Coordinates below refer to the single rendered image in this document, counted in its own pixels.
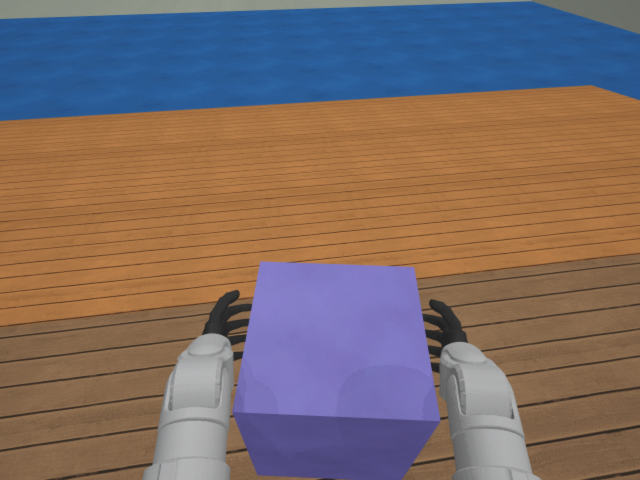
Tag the robot right hand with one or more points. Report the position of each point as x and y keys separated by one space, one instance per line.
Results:
x=448 y=323

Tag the robot left forearm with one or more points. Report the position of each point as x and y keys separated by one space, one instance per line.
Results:
x=195 y=415

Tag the carton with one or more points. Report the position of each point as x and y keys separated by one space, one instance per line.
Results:
x=335 y=380

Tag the robot left hand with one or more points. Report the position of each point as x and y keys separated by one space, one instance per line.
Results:
x=218 y=324

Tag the robot right forearm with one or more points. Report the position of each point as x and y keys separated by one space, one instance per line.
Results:
x=484 y=422

